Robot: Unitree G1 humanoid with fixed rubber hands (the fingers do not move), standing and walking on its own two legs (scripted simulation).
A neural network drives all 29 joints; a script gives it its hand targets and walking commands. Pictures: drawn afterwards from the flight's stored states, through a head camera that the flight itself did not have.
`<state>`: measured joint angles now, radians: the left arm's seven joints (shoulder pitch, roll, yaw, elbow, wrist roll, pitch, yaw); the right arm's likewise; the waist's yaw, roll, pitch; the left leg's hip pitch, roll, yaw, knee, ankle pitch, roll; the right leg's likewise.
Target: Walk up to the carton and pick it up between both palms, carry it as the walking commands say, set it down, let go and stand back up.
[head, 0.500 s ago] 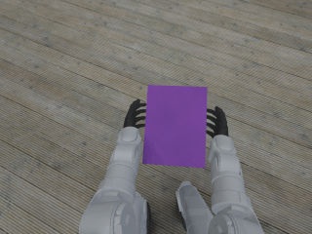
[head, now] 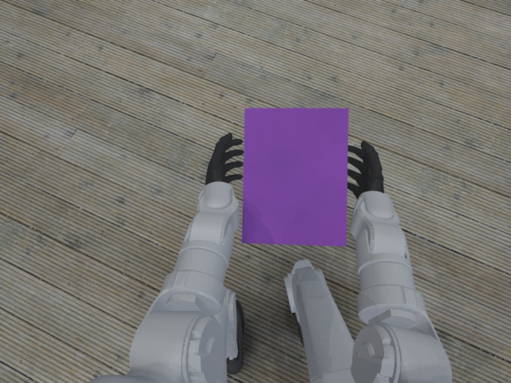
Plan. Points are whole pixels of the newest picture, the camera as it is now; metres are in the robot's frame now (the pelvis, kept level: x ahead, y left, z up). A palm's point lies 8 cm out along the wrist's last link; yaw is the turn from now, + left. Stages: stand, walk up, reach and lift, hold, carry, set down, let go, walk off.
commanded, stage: set down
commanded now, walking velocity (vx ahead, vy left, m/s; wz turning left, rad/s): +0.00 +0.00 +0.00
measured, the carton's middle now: (290, 181) +0.43 -0.11 -0.16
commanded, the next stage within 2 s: none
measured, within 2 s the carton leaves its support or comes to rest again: neither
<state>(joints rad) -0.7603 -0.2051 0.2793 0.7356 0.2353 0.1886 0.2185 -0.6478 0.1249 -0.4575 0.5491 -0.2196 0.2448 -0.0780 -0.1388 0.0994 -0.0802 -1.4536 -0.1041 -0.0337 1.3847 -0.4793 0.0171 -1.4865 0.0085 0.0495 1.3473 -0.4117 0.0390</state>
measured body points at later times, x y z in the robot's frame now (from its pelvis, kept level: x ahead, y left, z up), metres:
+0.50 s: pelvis -0.02 -0.01 -0.07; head +0.23 -0.05 +0.30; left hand +0.46 +0.01 -0.16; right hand +0.40 -0.23 -0.16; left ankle +0.07 +0.10 -0.58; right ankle +0.10 -0.14 -0.58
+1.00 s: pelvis -0.03 -0.02 -0.14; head +0.25 -0.07 +0.21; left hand +0.48 +0.00 -0.24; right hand +0.43 -0.24 -0.25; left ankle +0.07 +0.10 -0.58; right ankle +0.10 -0.14 -0.58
